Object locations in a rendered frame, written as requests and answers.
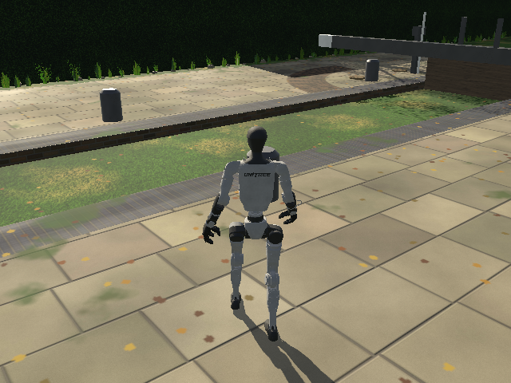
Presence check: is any robot right thigh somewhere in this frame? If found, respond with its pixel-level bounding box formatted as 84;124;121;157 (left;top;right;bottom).
264;224;283;288

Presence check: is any robot left hand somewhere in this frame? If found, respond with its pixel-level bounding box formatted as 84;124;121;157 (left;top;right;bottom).
202;224;220;244

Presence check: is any left robot forearm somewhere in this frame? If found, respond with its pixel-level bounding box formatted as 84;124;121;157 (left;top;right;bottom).
205;193;224;228

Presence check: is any right robot upper arm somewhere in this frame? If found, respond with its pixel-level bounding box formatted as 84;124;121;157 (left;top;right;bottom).
273;160;294;203

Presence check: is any robot right hand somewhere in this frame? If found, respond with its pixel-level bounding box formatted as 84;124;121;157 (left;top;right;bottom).
279;211;297;224

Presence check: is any right robot forearm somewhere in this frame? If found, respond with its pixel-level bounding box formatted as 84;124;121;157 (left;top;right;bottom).
285;192;297;215

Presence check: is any left robot upper arm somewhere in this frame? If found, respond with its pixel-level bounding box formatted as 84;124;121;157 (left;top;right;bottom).
217;160;240;206

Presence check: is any robot torso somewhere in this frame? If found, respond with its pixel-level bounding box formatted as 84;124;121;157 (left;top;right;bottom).
237;157;275;239

